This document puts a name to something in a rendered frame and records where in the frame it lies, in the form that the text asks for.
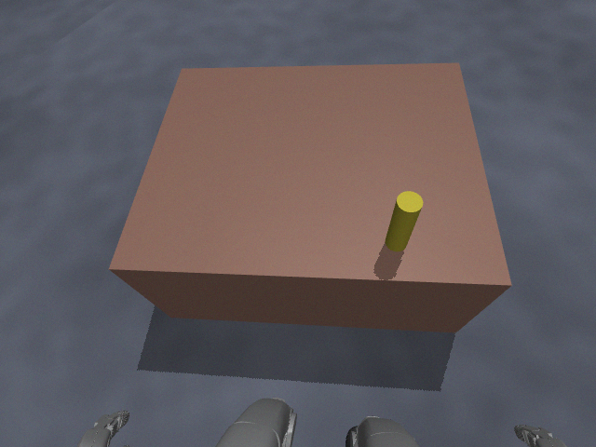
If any can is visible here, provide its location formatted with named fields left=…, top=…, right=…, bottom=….
left=386, top=191, right=423, bottom=251

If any right robot hand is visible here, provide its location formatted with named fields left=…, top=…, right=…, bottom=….
left=514, top=425, right=567, bottom=447

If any left robot hand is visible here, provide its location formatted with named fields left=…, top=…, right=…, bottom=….
left=76, top=411, right=130, bottom=447

